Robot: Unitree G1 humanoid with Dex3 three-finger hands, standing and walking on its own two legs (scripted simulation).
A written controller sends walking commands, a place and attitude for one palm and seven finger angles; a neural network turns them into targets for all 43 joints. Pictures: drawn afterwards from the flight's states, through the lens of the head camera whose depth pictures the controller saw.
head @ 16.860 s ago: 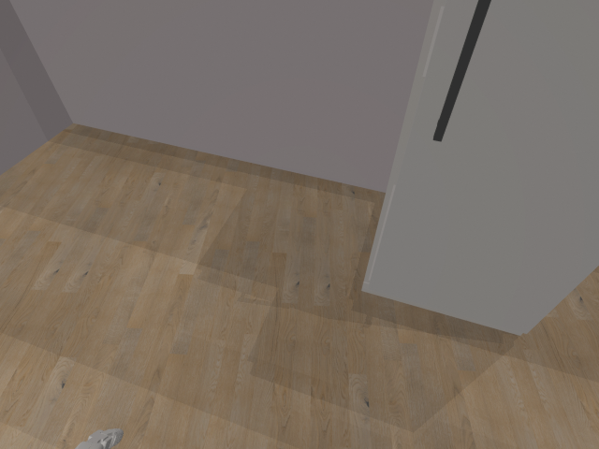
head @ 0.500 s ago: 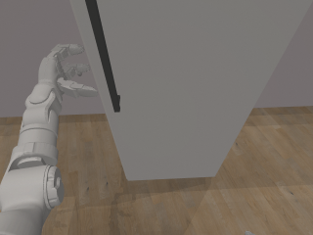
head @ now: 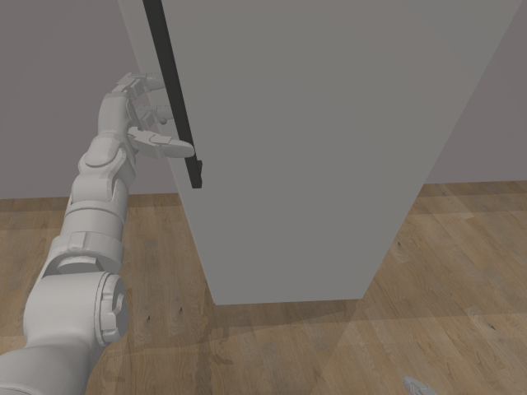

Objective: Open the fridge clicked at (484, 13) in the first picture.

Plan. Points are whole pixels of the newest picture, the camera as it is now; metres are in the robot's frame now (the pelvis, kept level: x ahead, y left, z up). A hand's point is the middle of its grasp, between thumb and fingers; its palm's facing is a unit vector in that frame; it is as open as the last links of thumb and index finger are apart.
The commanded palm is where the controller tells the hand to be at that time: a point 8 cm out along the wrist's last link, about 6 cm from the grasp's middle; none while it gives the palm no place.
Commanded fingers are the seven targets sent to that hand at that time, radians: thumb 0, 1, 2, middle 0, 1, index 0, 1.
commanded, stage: feel for the door with the fingertips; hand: left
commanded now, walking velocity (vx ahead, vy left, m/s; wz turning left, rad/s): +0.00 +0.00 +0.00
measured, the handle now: (172, 65) +0.50 +0.14 +0.26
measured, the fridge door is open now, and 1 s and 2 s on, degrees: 0 0 0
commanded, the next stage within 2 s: slide the fingers in behind the handle in 0.02 s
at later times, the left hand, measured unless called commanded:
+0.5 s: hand (158, 128) +0.44 +0.16 +0.19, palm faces +0.05 -1.00 +0.02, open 13.9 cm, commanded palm +0.41 +0.21 +0.19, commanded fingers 0.00 -0.50 0.30 -0.30 -1.20 -0.30 -1.20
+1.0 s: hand (174, 130) +0.44 +0.14 +0.19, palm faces +0.04 -1.00 +0.01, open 14.0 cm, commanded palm +0.41 +0.19 +0.19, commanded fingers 0.00 -0.50 0.30 -0.30 -1.20 -0.30 -1.20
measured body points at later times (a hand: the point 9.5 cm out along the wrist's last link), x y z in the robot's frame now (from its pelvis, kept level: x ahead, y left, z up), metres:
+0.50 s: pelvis +0.00 +0.00 +0.00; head +0.00 -0.01 +0.45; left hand +0.43 +0.22 +0.20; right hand +0.08 -0.26 -0.12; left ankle +0.00 +0.11 -0.74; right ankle -0.02 -0.10 -0.74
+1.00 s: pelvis -0.01 +0.00 +0.00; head +0.00 -0.01 +0.45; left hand +0.43 +0.19 +0.20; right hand +0.11 -0.24 -0.11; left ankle +0.00 +0.11 -0.74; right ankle -0.02 -0.10 -0.74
